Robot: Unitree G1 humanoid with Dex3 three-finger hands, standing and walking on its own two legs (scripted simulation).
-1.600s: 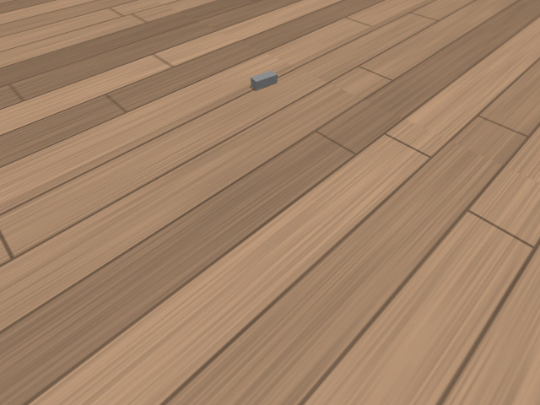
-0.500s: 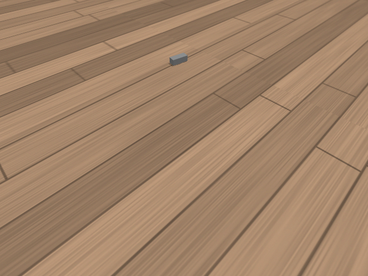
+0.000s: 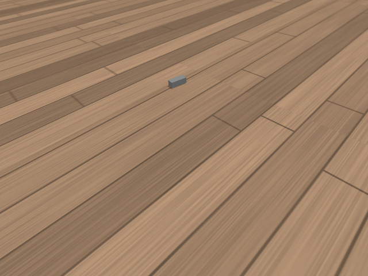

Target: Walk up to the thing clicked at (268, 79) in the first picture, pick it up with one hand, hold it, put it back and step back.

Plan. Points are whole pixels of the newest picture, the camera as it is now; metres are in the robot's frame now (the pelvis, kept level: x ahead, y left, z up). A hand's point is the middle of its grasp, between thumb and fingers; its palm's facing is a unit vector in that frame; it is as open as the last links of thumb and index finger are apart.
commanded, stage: walk up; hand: left
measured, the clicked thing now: (177, 81) +2.18 +0.22 -0.75
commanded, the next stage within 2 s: none
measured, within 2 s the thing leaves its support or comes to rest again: neither
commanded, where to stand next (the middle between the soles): +1.82 +0.07 m, yaw +0 degrees
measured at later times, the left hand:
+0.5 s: hand (104, 188) +0.43 +0.30 -0.14, palm faces -0.04 -0.93 -0.35, open 7.4 cm
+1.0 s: hand (129, 145) +0.63 +0.27 -0.14, palm faces +0.04 -0.92 -0.39, open 7.4 cm
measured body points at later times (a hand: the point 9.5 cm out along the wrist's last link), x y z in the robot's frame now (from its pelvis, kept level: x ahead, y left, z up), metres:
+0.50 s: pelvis +0.33 +0.03 -0.01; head +0.34 +0.03 +0.44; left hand +0.43 +0.35 -0.11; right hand +0.39 -0.29 -0.12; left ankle +0.29 +0.16 -0.74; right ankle +0.39 -0.12 -0.69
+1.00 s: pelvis +0.64 -0.02 +0.00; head +0.66 -0.03 +0.45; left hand +0.63 +0.31 -0.11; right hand +0.78 -0.33 -0.11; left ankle +0.79 +0.14 -0.70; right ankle +0.60 -0.13 -0.74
